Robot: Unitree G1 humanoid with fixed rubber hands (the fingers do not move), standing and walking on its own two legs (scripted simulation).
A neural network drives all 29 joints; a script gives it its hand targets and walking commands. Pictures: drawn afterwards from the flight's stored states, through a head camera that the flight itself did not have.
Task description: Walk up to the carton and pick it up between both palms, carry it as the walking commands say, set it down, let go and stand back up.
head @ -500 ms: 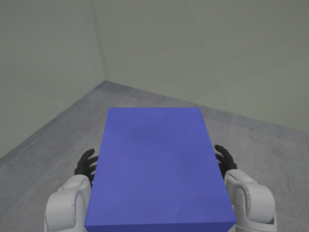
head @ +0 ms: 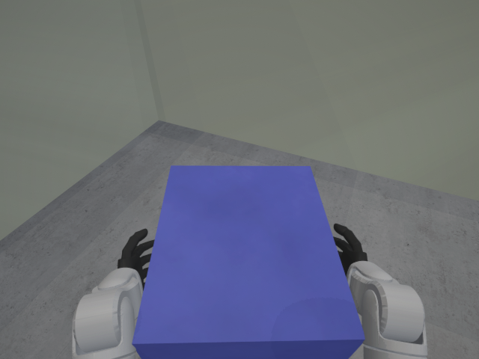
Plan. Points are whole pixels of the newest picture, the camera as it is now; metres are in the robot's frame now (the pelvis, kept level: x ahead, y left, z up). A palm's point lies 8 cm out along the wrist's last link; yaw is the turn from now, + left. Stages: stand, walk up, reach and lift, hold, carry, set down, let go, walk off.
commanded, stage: carry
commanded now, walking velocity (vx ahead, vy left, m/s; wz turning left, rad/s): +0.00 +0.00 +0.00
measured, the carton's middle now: (241, 284) +0.28 +0.00 +0.01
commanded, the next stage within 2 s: hold in 0.96 s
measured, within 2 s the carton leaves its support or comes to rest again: neither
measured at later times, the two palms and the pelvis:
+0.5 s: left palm (134, 275) +0.26 +0.17 +0.07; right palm (348, 267) +0.27 -0.16 +0.07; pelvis +0.01 +0.00 +0.00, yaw +0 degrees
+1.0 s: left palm (135, 276) +0.27 +0.18 +0.05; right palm (342, 268) +0.27 -0.16 +0.06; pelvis +0.01 +0.00 +0.00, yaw +0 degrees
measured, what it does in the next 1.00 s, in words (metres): stands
